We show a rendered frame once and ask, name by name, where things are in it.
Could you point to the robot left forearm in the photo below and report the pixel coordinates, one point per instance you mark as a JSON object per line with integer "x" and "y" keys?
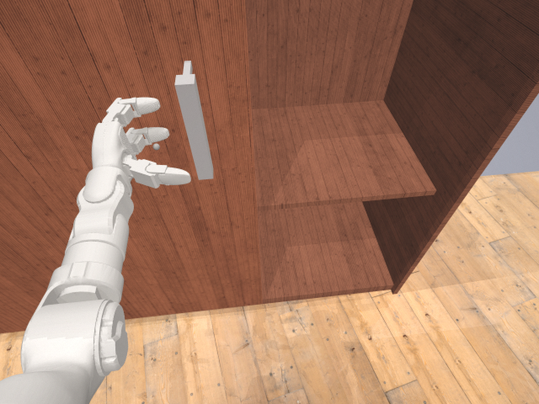
{"x": 92, "y": 265}

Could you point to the handle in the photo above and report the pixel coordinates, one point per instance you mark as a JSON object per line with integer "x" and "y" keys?
{"x": 189, "y": 101}

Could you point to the left robot hand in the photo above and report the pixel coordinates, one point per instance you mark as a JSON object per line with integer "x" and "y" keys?
{"x": 111, "y": 145}

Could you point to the wardrobe door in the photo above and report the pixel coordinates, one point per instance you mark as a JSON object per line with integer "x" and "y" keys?
{"x": 191, "y": 247}

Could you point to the robot left upper arm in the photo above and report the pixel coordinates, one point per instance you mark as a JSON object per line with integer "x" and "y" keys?
{"x": 69, "y": 350}

